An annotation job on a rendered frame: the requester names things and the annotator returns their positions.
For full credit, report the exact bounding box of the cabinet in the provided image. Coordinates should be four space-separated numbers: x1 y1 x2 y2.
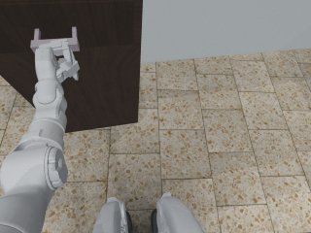
0 0 143 133

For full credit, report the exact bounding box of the handle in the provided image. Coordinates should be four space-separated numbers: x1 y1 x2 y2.
30 26 80 53

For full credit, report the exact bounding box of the robot left upper arm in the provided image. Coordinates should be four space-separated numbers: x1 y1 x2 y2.
0 146 68 233

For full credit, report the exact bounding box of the right robot thigh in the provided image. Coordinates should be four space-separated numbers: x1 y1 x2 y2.
156 196 205 233

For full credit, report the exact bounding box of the robot left forearm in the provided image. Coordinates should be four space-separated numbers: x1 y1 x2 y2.
0 80 67 191

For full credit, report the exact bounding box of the left robot shin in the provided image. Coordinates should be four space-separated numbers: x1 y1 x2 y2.
107 197 128 233

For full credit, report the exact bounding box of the left robot hand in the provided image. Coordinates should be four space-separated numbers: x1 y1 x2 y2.
35 38 80 84

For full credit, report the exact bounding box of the drawer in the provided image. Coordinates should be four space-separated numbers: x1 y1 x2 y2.
0 0 134 54

